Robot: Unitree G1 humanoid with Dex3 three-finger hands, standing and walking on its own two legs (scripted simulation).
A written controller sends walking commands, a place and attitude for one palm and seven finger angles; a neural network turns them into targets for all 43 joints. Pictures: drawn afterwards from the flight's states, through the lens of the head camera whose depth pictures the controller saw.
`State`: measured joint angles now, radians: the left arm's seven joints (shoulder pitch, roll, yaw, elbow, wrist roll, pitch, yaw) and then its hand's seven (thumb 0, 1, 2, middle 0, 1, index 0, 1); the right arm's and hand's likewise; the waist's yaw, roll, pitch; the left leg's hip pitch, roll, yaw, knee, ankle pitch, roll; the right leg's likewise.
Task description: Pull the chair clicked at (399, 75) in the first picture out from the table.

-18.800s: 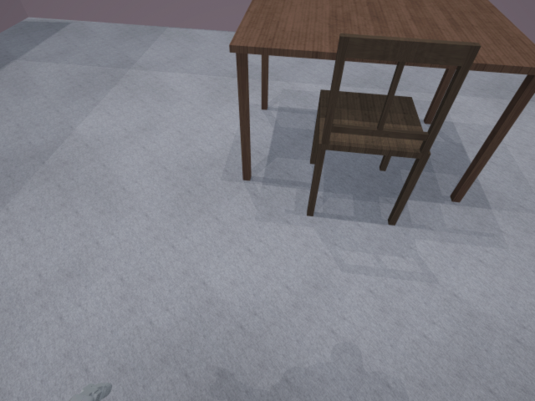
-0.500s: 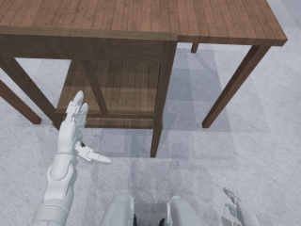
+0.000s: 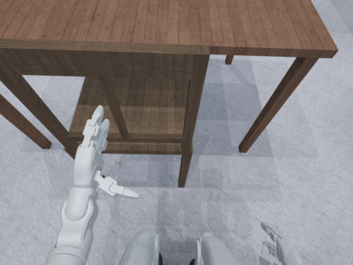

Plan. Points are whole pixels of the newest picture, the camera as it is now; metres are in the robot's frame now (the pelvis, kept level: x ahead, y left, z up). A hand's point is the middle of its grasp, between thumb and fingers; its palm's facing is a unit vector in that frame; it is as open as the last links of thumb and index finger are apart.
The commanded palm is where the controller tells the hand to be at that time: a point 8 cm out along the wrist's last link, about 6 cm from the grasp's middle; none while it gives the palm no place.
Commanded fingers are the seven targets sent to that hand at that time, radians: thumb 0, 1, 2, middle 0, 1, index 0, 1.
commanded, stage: aim the fingers beside a spindle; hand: left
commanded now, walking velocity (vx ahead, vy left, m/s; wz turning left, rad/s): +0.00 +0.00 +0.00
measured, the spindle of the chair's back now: (115, 110) +0.47 +0.17 +0.00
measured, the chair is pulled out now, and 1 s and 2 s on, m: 0.00 0.00 0.00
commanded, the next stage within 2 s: push the fingers through the gap in 1.34 s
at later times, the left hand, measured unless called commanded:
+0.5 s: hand (114, 166) +0.33 +0.15 +0.00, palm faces +0.01 -1.00 -0.01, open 16.9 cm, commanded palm +0.30 +0.20 +0.02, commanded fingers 0.00 -0.50 0.30 -0.06 -0.08 -0.06 -0.08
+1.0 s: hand (107, 162) +0.32 +0.15 +0.05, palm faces +0.03 -1.00 -0.06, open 16.9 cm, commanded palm +0.30 +0.21 +0.02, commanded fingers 0.00 -0.50 0.30 -0.06 -0.08 -0.06 -0.08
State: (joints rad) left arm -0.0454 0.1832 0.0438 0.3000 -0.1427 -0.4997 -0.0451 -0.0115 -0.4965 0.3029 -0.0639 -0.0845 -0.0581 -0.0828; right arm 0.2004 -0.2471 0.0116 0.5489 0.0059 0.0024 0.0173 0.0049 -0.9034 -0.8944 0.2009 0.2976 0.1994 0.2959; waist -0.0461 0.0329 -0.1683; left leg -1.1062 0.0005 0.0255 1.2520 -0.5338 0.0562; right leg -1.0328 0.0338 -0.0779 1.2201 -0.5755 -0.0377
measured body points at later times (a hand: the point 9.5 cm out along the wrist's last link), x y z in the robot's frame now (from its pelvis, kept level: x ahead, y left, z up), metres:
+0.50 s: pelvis +0.00 +0.00 +0.00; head +0.11 +0.01 +0.43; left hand +0.32 +0.20 +0.00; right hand +0.16 -0.25 -0.11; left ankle +0.03 +0.08 -0.63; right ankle +0.00 -0.10 -0.63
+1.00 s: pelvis -0.01 +0.00 +0.00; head +0.09 +0.01 +0.44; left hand +0.31 +0.21 +0.05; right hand +0.15 -0.25 -0.11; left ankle +0.03 +0.08 -0.63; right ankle +0.00 -0.10 -0.63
